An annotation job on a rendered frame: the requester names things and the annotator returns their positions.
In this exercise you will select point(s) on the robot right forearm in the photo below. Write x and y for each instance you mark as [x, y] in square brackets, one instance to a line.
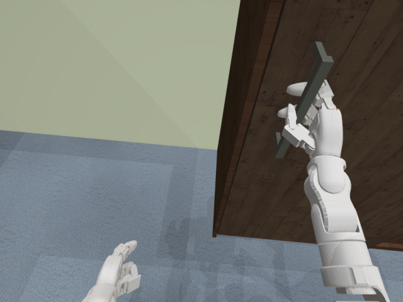
[347, 265]

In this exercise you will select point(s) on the robot left forearm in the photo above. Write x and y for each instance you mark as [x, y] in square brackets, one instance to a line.
[102, 292]

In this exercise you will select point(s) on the handle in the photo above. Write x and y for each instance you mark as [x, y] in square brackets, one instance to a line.
[320, 72]

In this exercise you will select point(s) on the right robot hand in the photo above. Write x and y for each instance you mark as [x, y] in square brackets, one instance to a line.
[325, 124]

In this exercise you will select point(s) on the left robot hand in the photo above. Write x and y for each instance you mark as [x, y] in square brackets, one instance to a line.
[124, 277]

